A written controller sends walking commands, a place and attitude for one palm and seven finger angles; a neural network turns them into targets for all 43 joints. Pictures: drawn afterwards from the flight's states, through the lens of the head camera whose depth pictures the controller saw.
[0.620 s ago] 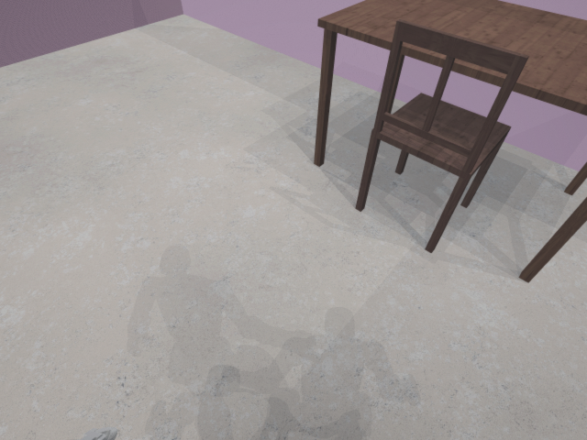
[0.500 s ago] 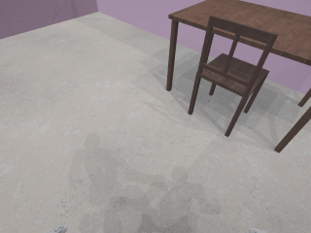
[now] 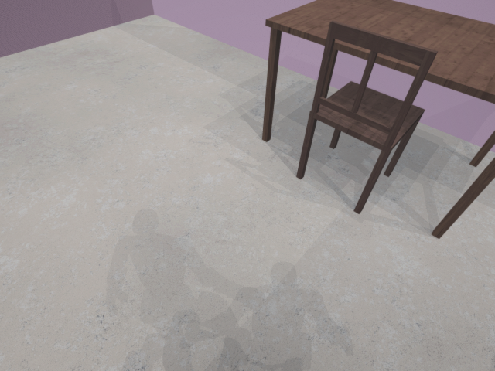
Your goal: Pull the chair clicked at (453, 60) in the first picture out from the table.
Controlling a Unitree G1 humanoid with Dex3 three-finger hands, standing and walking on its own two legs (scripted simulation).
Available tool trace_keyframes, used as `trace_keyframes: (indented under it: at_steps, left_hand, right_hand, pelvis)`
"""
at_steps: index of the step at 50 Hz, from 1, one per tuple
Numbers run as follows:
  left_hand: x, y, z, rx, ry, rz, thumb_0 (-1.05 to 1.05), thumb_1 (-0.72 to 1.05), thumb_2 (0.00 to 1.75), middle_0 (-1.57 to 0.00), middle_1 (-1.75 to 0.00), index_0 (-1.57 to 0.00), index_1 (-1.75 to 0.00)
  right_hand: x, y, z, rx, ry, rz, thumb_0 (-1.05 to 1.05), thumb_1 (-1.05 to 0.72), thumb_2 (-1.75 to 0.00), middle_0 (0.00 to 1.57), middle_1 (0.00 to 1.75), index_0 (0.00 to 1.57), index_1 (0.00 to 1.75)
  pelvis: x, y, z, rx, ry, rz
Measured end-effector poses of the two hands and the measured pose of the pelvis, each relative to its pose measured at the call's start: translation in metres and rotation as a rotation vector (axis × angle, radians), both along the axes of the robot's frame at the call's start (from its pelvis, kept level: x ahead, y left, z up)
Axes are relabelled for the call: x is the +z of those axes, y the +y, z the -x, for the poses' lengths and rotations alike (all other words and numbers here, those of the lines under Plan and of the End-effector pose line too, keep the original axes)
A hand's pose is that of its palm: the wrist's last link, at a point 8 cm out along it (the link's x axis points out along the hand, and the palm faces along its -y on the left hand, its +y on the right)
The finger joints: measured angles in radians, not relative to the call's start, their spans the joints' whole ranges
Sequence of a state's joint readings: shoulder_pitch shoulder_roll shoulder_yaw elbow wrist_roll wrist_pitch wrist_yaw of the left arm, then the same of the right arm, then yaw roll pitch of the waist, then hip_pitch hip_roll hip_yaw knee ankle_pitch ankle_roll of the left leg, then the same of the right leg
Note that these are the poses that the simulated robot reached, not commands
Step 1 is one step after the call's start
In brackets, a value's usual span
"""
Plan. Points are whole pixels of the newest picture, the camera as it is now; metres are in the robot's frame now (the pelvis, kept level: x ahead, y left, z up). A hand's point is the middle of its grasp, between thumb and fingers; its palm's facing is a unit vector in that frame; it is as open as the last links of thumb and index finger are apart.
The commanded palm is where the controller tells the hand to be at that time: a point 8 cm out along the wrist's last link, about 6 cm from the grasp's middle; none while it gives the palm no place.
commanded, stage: stand and wait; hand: left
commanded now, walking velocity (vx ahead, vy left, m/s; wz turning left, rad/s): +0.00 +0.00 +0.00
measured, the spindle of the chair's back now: (363, 83) +1.18 -0.40 -0.11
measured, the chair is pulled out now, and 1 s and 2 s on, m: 0.00 0.00 0.00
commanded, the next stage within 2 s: look at it before walking up in 0.20 s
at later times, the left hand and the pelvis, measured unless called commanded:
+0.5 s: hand out of the picture +0.06 +0.24 -0.16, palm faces -0.02 -0.95 -0.32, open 7.4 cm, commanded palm none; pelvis -0.01 +0.00 +0.00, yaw +0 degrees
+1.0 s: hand out of the picture +0.07 +0.23 -0.16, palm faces -0.02 -0.94 -0.33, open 7.4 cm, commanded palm none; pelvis +0.01 -0.01 +0.00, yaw +0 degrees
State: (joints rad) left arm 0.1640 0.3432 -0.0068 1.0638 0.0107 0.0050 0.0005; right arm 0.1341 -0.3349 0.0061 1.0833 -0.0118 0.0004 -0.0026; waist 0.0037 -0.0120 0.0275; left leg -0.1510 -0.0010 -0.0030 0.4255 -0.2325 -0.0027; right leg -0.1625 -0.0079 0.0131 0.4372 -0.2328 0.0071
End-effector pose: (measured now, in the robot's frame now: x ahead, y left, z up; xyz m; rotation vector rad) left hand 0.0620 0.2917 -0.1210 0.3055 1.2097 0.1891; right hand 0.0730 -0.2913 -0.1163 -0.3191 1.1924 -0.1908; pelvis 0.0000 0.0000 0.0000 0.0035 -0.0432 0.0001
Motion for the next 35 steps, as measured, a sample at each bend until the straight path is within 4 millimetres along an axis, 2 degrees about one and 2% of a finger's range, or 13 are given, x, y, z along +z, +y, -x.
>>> trace_keyframes:
  at_steps: [12,35]
  left_hand:
    - [0.002,-0.001,0.004,-0.002,0.001,-0.001,0.01,0.9,0.9,-0.2,-0.3,-0.21,-0.3]
    - [0.001,-0.008,0.007,0.003,0.03,0.006,0.01,0.9,0.9,-0.2,-0.3,-0.21,-0.3]
  right_hand:
    - [-0.003,0.001,0.017,-0.013,0.026,-0.011,0.01,-0.9,-0.9,0.2,0.3,0.21,0.3]
    - [-0.002,-0.003,0.008,-0.007,0.028,-0.011,0.01,-0.9,-0.9,0.2,0.3,0.21,0.3]
  pelvis:
    - [0.001,0.0,0.006,0.0,-0.001,-0.001]
    - [0.003,-0.005,0.002,-0.002,0.011,-0.002]
